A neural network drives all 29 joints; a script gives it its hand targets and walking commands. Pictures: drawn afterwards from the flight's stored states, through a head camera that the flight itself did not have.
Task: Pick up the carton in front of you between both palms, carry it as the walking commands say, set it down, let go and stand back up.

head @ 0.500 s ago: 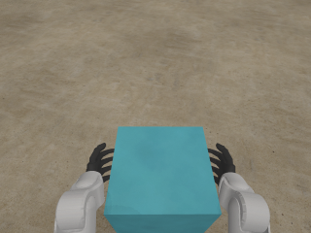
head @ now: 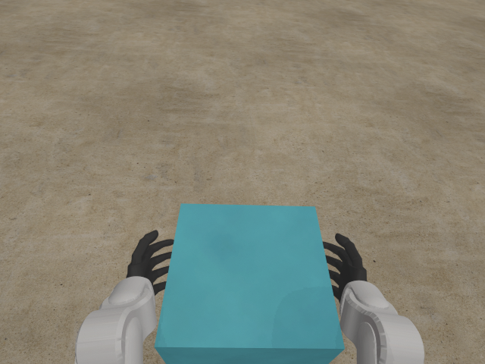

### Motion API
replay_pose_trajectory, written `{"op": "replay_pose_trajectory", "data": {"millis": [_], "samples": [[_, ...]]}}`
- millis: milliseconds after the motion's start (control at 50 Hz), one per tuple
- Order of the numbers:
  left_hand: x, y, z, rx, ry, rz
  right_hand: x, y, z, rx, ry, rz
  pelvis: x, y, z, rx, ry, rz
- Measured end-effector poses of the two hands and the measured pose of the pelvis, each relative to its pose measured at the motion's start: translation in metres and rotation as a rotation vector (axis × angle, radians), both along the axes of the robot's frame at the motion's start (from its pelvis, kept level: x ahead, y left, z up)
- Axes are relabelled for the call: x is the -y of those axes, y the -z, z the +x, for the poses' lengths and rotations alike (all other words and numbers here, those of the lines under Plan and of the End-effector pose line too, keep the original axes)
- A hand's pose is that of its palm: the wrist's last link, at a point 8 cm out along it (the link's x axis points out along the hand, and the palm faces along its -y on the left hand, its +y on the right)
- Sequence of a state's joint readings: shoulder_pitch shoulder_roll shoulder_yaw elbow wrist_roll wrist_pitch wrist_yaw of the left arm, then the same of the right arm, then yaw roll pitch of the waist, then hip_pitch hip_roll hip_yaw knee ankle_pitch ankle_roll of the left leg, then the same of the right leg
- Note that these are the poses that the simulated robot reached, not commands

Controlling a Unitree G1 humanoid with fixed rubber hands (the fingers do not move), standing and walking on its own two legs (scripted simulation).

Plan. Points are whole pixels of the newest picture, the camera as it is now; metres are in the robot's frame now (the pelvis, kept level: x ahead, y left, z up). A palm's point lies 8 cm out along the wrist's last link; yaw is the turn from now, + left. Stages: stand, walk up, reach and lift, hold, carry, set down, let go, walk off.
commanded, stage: carry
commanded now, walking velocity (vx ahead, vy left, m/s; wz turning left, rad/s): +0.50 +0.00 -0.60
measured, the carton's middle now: (245, 300) +0.24 +0.00 +0.00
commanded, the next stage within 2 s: none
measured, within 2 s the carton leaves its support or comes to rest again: neither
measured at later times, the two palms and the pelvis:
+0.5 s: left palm (217, 148) +0.56 +0.07 +0.05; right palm (350, 168) +0.51 -0.23 +0.05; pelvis +0.32 -0.05 -0.02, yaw -12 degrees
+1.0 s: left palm (229, 70) +0.90 +0.05 +0.07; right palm (329, 84) +0.84 -0.24 +0.09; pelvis +0.65 -0.05 -0.01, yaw -12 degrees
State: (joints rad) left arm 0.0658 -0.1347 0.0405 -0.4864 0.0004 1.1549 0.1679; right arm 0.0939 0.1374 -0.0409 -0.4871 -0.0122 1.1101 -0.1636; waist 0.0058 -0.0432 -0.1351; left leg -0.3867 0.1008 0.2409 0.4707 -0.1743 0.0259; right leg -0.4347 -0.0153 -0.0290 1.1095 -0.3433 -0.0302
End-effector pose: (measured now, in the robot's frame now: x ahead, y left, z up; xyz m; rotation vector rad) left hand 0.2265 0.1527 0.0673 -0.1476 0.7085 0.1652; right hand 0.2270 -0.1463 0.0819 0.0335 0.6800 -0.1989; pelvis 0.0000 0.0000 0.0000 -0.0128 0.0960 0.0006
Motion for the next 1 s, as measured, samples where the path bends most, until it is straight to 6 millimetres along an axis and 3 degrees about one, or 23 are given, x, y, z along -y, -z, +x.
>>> {"op": "replay_pose_trajectory", "data": {"millis": [120,220,320,440,540,640,720,800,920,1000], "samples": [[0.015,-0.018,0.076,0.053,0.136,-0.008,0.013,-0.024,0.038,0.05,0.134,-0.015,-0.014,-0.013,0.064,0.02,0.068,-0.026],[0.023,-0.027,0.139,0.088,0.163,0.004,0.02,-0.031,0.091,0.086,0.162,-0.004,-0.012,-0.011,0.125,0.032,0.11,-0.036],[0.037,-0.016,0.208,0.077,0.161,0.007,0.033,-0.015,0.161,0.073,0.158,0.013,0.002,0.003,0.195,0.04,0.143,-0.036],[0.071,0.014,0.299,0.055,0.151,0.021,0.068,0.018,0.256,0.052,0.144,0.02,0.037,0.03,0.287,0.069,0.163,-0.043],[0.096,0.017,0.356,-0.041,0.198,0.059,0.092,0.028,0.299,-0.044,0.185,0.046,0.049,0.012,0.335,0.058,0.229,-0.02],[0.128,0.002,0.419,-0.024,0.301,0.066,0.116,0.017,0.334,-0.028,0.281,0.05,0.055,-0.004,0.389,0.035,0.272,-0.003],[0.14,-0.007,0.469,0.005,0.343,0.053,0.125,0.003,0.373,-0.002,0.324,0.035,0.059,-0.01,0.44,0.038,0.271,0.008],[0.136,-0.011,0.522,0.041,0.328,0.034,0.123,-0.007,0.433,0.037,0.309,0.028,0.06,-0.007,0.5,0.041,0.26,0.007],[0.11,0.001,0.62,0.088,0.23,-0.004,0.103,-0.004,0.555,0.086,0.221,0.002,0.056,0.016,0.602,0.034,0.22,0.023],[0.1,-0.006,0.675,0.058,0.203,0.014,0.095,-0.003,0.617,0.057,0.199,0.033,0.049,0.008,0.649,0.019,0.215,0.009]]}}
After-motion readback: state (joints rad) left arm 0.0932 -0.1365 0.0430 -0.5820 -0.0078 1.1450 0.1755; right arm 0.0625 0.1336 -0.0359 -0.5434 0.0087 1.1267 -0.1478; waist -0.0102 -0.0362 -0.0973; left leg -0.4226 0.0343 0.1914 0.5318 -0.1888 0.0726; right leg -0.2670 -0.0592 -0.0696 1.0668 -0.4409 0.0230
